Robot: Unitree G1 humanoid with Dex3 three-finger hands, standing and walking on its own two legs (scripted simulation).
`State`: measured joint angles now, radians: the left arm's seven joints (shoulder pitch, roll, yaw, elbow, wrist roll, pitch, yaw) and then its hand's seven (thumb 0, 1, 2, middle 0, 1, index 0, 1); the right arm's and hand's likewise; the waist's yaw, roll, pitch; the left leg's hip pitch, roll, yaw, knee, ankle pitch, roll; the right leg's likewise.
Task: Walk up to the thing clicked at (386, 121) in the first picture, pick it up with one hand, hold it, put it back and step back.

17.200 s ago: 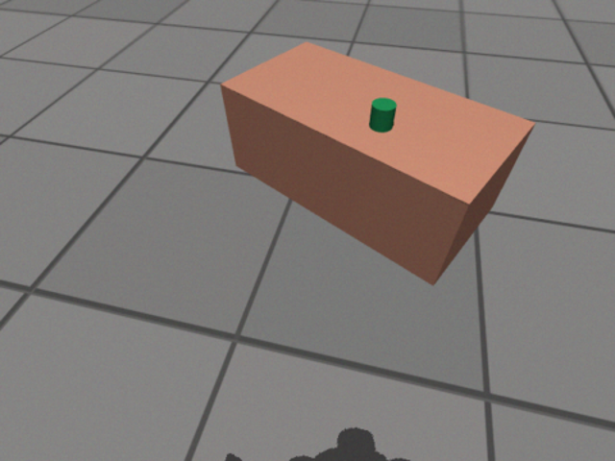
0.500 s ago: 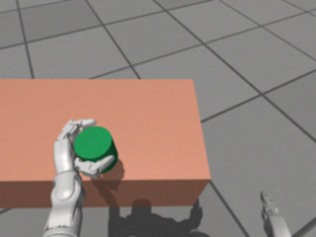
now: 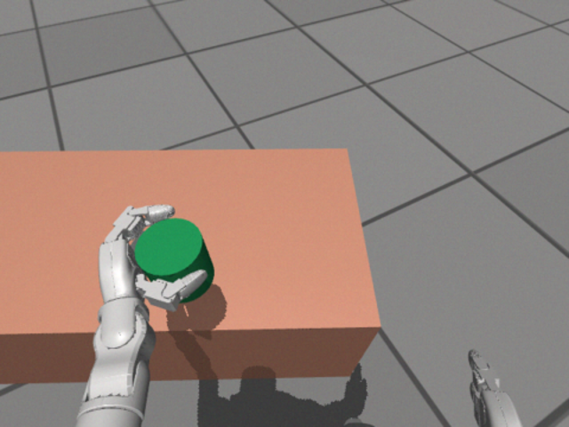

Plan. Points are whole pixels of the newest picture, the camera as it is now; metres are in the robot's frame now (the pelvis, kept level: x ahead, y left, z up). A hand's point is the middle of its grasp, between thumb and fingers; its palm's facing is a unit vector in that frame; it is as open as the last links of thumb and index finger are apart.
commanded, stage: hold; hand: left
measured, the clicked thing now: (177, 261) +0.34 +0.17 +0.03
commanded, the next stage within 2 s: crouch in 1.02 s
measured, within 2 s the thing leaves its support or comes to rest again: neither
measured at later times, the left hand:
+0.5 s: hand (163, 252) +0.34 +0.18 +0.06, palm faces +0.30 -0.95 +0.00, open 11.7 cm
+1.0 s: hand (159, 267) +0.32 +0.19 +0.05, palm faces +0.31 -0.95 -0.02, open 11.7 cm
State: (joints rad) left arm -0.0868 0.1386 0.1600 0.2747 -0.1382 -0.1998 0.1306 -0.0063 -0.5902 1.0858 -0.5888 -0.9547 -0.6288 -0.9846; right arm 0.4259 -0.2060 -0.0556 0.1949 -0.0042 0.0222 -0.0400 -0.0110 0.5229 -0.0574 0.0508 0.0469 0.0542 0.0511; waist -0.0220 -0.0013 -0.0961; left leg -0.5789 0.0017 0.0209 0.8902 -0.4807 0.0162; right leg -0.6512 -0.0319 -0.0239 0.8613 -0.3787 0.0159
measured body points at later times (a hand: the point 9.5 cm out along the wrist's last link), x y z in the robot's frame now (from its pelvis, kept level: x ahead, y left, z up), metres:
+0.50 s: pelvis +0.00 +0.00 +0.00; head +0.04 +0.00 +0.45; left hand +0.32 +0.23 +0.07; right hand +0.15 -0.25 -0.05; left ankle -0.02 +0.11 -0.69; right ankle +0.03 -0.13 -0.69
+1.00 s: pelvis +0.00 +0.00 +0.00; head +0.04 +0.01 +0.45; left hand +0.30 +0.24 +0.05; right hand +0.16 -0.25 -0.04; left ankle -0.02 +0.11 -0.69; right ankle +0.03 -0.13 -0.69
